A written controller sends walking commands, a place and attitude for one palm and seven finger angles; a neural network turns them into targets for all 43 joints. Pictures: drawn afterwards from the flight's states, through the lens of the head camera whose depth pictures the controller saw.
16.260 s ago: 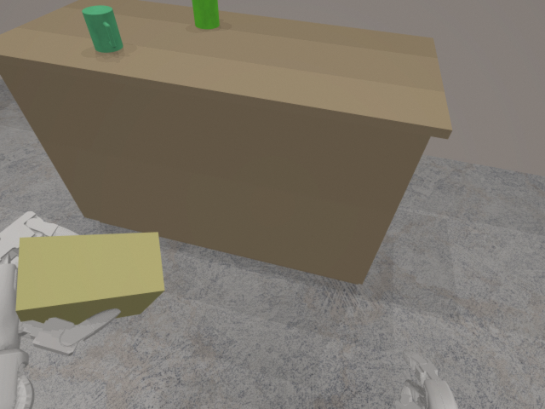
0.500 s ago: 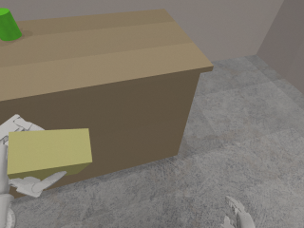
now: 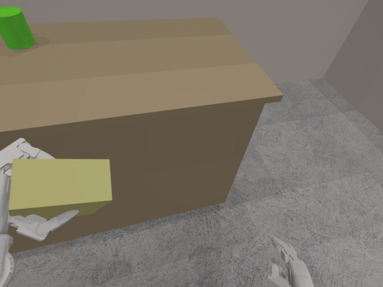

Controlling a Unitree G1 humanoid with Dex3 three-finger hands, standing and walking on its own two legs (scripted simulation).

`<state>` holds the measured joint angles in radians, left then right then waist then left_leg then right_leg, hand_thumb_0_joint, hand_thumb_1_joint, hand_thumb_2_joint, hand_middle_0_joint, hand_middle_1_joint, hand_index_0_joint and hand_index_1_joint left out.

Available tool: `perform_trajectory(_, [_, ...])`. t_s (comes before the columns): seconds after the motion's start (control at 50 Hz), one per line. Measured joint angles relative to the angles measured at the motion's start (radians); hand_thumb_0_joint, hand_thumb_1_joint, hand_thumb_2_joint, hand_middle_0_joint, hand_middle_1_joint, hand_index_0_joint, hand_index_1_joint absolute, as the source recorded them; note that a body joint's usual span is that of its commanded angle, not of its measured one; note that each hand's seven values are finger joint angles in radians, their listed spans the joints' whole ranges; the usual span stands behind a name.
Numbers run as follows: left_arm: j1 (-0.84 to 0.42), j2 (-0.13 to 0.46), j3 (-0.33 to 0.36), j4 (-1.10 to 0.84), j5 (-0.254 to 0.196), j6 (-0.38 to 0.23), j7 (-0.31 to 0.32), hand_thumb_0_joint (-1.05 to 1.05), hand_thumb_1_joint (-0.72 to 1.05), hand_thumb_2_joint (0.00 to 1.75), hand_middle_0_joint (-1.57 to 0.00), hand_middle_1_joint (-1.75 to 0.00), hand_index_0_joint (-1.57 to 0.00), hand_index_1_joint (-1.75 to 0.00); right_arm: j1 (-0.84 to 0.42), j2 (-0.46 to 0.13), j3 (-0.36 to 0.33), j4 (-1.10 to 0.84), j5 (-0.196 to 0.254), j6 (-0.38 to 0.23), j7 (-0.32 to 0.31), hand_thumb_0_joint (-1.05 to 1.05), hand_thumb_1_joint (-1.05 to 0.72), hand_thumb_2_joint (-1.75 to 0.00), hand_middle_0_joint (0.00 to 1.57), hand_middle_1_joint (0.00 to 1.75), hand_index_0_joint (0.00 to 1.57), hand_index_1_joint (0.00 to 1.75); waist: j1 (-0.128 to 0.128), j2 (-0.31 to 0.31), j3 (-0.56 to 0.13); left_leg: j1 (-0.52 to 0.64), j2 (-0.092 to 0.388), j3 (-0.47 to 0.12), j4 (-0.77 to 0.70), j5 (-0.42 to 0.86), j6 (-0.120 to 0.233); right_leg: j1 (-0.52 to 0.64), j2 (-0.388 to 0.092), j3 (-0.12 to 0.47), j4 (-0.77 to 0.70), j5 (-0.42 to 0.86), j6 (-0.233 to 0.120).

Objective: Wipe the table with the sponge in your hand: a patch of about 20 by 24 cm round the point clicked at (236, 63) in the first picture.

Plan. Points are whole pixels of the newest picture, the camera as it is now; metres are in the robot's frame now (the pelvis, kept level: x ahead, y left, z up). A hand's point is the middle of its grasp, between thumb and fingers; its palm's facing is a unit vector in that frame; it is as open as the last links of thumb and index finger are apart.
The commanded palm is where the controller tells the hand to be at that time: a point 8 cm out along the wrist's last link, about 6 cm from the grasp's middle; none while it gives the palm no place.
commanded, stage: shuffle to correct the standing spot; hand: left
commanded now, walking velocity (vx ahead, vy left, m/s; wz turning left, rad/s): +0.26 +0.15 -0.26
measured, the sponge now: (74, 190) +0.23 +0.23 +0.12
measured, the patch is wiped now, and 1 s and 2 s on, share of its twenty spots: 0.00 0.00 0.00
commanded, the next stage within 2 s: come to a stop and stand still in 1.28 s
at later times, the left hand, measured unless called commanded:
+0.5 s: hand (85, 128) +0.33 +0.23 +0.17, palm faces +0.34 -0.85 -0.41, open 10.2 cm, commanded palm +0.26 +0.28 +0.18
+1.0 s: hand (71, 97) +0.38 +0.27 +0.19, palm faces +0.32 -0.79 -0.52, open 10.2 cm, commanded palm +0.33 +0.33 +0.18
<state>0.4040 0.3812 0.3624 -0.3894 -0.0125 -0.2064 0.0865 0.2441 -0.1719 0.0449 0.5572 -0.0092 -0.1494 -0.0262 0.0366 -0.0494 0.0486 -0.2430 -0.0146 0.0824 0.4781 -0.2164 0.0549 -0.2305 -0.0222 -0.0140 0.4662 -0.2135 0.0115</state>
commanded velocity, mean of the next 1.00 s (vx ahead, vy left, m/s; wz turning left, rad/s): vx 0.19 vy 0.15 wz -0.08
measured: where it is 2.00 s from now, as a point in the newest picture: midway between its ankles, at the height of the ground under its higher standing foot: outside the picture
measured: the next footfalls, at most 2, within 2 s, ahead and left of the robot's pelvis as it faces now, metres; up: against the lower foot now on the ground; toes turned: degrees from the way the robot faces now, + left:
left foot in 0.70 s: +0.28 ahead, +0.17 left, +0.00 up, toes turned -1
right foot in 0.98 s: +0.19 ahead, -0.01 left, +0.00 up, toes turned -12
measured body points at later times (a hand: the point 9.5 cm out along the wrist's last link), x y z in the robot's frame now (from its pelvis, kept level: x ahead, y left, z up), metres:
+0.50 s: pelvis +0.09 +0.01 -0.02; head +0.11 +0.01 +0.43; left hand +0.30 +0.28 +0.19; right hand +0.24 -0.24 -0.10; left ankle +0.03 +0.08 -0.73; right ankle +0.02 -0.12 -0.74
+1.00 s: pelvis +0.14 +0.07 -0.03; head +0.16 +0.04 +0.42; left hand +0.35 +0.31 +0.22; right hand +0.30 -0.15 -0.12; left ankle +0.24 +0.17 -0.73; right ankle +0.15 +0.00 -0.74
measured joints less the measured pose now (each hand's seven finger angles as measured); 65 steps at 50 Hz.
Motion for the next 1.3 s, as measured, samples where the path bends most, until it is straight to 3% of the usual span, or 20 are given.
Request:
perform_trajectory(0.08, [-0.058,-0.015,0.045,-0.013,-0.01,-0.01,0.024,-0.01,-0.52,1.0,-0.72,-1.35,-0.75,-1.34,-0.006,-0.015,-0.001,0.008,-0.01,-0.009,0.006,0.01,-0.9,-0.9,0.21,0.3,0.2,0.3,0.023,0.014,-0.006,-0.009,0.009,-0.01,0.04,-0.037,-0.001,0.009,0.009,-0.01,0.006,-0.022,-0.008])
perform_trajectory(0.16, [-0.063,-0.065,0.009,-0.032,-0.011,-0.018,0.029,-0.01,-0.52,1.0,-0.72,-1.35,-0.75,-1.34,-0.018,-0.034,-0.01,0.01,-0.009,-0.006,0.011,0.01,-0.9,-0.9,0.21,0.3,0.21,0.3,0.025,0.036,-0.034,-0.008,0.011,-0.004,0.084,-0.089,0.003,0.008,0.01,-0.002,0.046,-0.067,-0.005])
perform_trajectory(0.26, [-0.043,-0.066,-0.027,-0.014,-0.009,-0.011,0.017,-0.01,-0.52,1.0,-0.72,-1.35,-0.75,-1.34,-0.04,-0.035,-0.018,-0.003,0.0,0.021,0.007,0.01,-0.9,-0.9,0.21,0.3,0.21,0.3,-0.002,0.045,-0.053,-0.007,0.016,0.013,0.148,-0.159,0.002,-0.002,0.011,0.016,0.12,-0.135,0.005])
perform_trajectory(0.36, [-0.032,-0.017,0.014,-0.034,-0.025,-0.003,0.014,-0.01,-0.52,1.0,-0.72,-1.35,-0.75,-1.34,-0.056,-0.033,-0.025,-0.023,0.011,0.047,0.006,0.01,-0.9,-0.9,0.21,0.3,0.2,0.3,-0.03,0.028,-0.026,0.0,0.019,0.036,0.201,-0.217,0.0,-0.025,0.012,0.037,0.212,-0.192,-0.003])
perform_trajectory(0.46, [0.009,-0.001,0.044,-0.104,-0.036,-0.01,0.018,-0.01,-0.52,1.0,-0.72,-1.35,-0.75,-1.34,-0.026,-0.043,-0.041,-0.037,0.017,0.049,0.022,0.01,-0.9,-0.9,0.2,0.3,0.2,0.3,-0.044,0.058,-0.01,0.019,0.04,0.047,0.224,-0.259,-0.001,-0.019,0.007,-0.03,0.252,-0.204,-0.036])
perform_trajectory(0.52, [0.0,0.016,0.039,-0.135,-0.036,-0.032,0.02,-0.01,-0.52,1.0,-0.72,-1.35,-0.75,-1.34,-0.011,-0.05,-0.054,-0.018,0.025,0.057,0.031,0.01,-0.9,-0.9,0.2,0.3,0.2,0.3,-0.048,0.067,0.001,-0.106,0.043,0.005,0.476,-0.217,-0.024,0.019,0.004,-0.051,0.197,-0.246,0.002])
perform_trajectory(0.58, [-0.001,0.014,0.035,-0.144,-0.031,-0.067,0.028,-0.01,-0.52,1.0,-0.72,-1.35,-0.75,-1.34,-0.01,-0.067,-0.061,0.025,0.026,0.077,0.041,0.01,-0.9,-0.9,0.2,0.3,0.2,0.3,-0.022,0.055,0.03,-0.264,0.024,-0.068,0.748,-0.314,-0.033,0.052,-0.005,-0.042,0.18,-0.238,0.011])
perform_trajectory(0.62, [0.03,0.004,0.051,-0.155,-0.025,-0.082,0.03,-0.01,-0.52,1.0,-0.72,-1.35,-0.75,-1.34,-0.01,-0.071,-0.065,0.038,0.023,0.092,0.046,0.01,-0.9,-0.9,0.2,0.3,0.2,0.3,-0.008,0.042,0.044,-0.317,0.055,-0.089,0.677,-0.273,-0.032,0.073,-0.016,-0.022,0.159,-0.235,0.021])
perform_trajectory(0.7, [0.044,-0.005,0.064,-0.181,-0.021,-0.067,0.025,-0.01,-0.52,1.0,-0.72,-1.35,-0.75,-1.34,-0.009,-0.074,-0.075,0.04,0.023,0.082,0.031,0.01,-0.9,-0.9,0.2,0.3,0.2,0.3,-0.015,0.024,0.083,-0.239,0.088,-0.062,0.272,0.041,-0.042,0.116,-0.061,-0.004,0.204,-0.281,0.055])
perform_trajectory(0.74, [0.003,0.008,0.07,-0.175,-0.017,-0.05,0.024,-0.01,-0.52,1.0,-0.72,-1.35,-0.75,-1.34,-0.03,-0.063,-0.092,0.038,0.023,0.072,0.012,0.01,-0.9,-0.9,0.2,0.3,0.2,0.3,-0.013,0.015,0.103,-0.202,0.069,-0.035,0.267,-0.032,-0.054,0.057,-0.084,0.022,0.393,-0.327,0.033])
perform_trajectory(0.78, [-0.059,0.032,0.078,-0.132,-0.017,-0.043,0.027,-0.01,-0.52,1.0,-0.72,-1.35,-0.75,-1.34,-0.071,-0.028,-0.094,0.042,0.022,0.063,0.001,0.01,-0.91,-0.9,0.2,0.3,0.2,0.3,-0.017,0.003,0.128,-0.198,0.057,-0.013,0.304,-0.049,-0.043,-0.042,-0.048,0.066,0.646,-0.35,0.009])
perform_trajectory(0.84, [-0.104,0.049,0.09,-0.099,-0.016,-0.025,0.023,-0.01,-0.52,1.0,-0.72,-1.35,-0.75,-1.34,-0.101,0.027,-0.068,0.034,0.021,0.045,0.014,0.01,-0.91,-0.9,0.2,0.3,0.2,0.3,-0.039,-0.011,0.122,-0.183,0.037,0.004,0.267,-0.019,-0.023,-0.169,-0.018,0.03,0.808,-0.329,-0.002])
perform_trajectory(0.9, [-0.07,0.037,0.092,-0.138,-0.025,-0.03,0.018,-0.01,-0.52,1.0,-0.72,-1.35,-0.75,-1.34,-0.097,0.049,-0.04,0.014,0.021,0.028,0.028,0.01,-0.9,-0.9,0.2,0.3,0.2,0.3,-0.045,0.002,0.094,-0.175,0.027,0.022,0.214,0.002,-0.015,-0.213,-0.017,-0.032,0.687,-0.288,-0.012])
perform_trajectory(0.96, [0.011,0.037,0.086,-0.186,-0.034,-0.041,0.017,-0.01,-0.52,1.0,-0.72,-1.35,-0.75,-1.34,-0.067,0.042,-0.02,-0.002,0.02,0.027,0.028,0.01,-0.9,-0.9,0.2,0.3,0.2,0.3,-0.042,0.039,0.052,-0.183,0.022,0.029,0.197,0.001,-0.016,-0.137,-0.009,-0.084,0.384,-0.26,-0.025])
perform_trajectory(0.98, [0.034,0.044,0.087,-0.19,-0.033,-0.043,0.017,-0.01,-0.52,1.0,-0.72,-1.35,-0.75,-1.34,-0.056,0.035,-0.017,-0.003,0.02,0.031,0.025,0.01,-0.9,-0.9,0.21,0.3,0.2,0.3,-0.04,0.054,0.037,-0.197,0.022,0.029,0.225,-0.04,-0.016,-0.111,-0.006,-0.093,0.307,-0.226,-0.048])
perform_trajectory(1.02, [0.059,0.041,0.075,-0.168,-0.029,-0.043,0.012,-0.01,-0.52,1.0,-0.72,-1.35,-0.75,-1.34,-0.043,0.013,-0.021,0.024,0.014,0.055,0.02,0.01,-0.9,-0.9,0.21,0.3,0.2,0.3,-0.036,0.086,0.02,-0.246,0.012,-0.009,0.391,-0.152,-0.035,-0.094,-0.006,-0.112,0.289,-0.193,-0.079])
perform_trajectory(1.08, [0.065,0.006,0.064,-0.083,-0.028,-0.033,0.01,-0.01,-0.52,1.0,-0.72,-1.35,-0.75,-1.34,-0.021,-0.019,-0.023,0.088,0.011,0.076,0.022,0.01,-0.9,-0.9,0.21,0.3,0.2,0.3,-0.005,0.08,-0.007,-0.305,-0.007,-0.04,0.639,-0.127,-0.066,-0.043,-0.021,-0.098,0.205,-0.159,-0.075])
perform_trajectory(1.12, [0.062,-0.018,0.065,-0.009,-0.023,-0.031,0.02,-0.01,-0.52,1.0,-0.72,-1.35,-0.75,-1.34,-0.007,-0.039,-0.026,0.108,0.009,0.079,0.018,0.01,-0.9,-0.9,0.21,0.3,0.2,0.3,0.003,0.067,-0.02,-0.322,0.006,-0.044,0.694,-0.091,-0.076,-0.011,-0.033,-0.087,0.135,-0.127,-0.064])
perform_trajectory(1.2, [0.004,-0.066,0.03,0.086,-0.023,-0.019,0.042,-0.01,-0.52,1.0,-0.72,-1.35,-0.75,-1.34,0.002,-0.081,-0.048,0.112,0.008,0.061,0.001,0.01,-0.9,-0.9,0.21,0.3,0.2,0.3,0.0,0.045,-0.001,-0.286,0.046,-0.035,0.537,-0.055,-0.068,0.036,-0.062,-0.089,0.057,-0.094,-0.044])
perform_trajectory(1.3, [-0.028,-0.088,-0.03,-0.052,-0.011,-0.025,0.053,-0.01,-0.52,1.0,-0.72,-1.35,-0.74,-1.34,-0.025,-0.108,-0.083,0.088,0.004,0.034,-0.009,0.01,-0.9,-0.9,0.2,0.3,0.2,0.3,-0.013,0.019,0.044,-0.144,0.054,0.023,0.196,-0.012,-0.046,0.048,-0.084,-0.1,0.088,-0.119,-0.012])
